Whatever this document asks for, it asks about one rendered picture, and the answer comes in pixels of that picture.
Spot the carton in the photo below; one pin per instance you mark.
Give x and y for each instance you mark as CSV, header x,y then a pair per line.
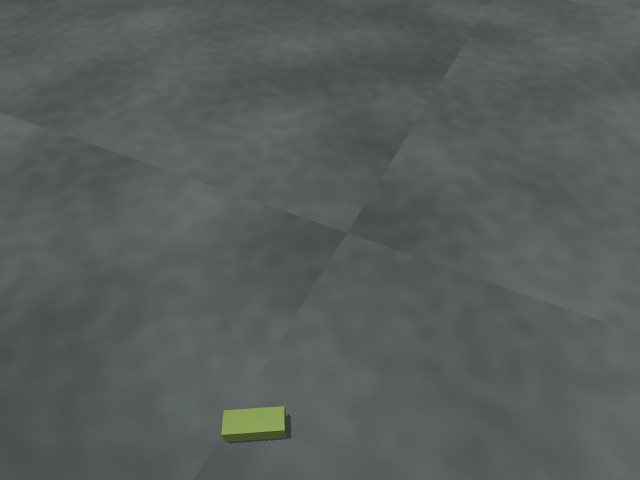
x,y
254,424

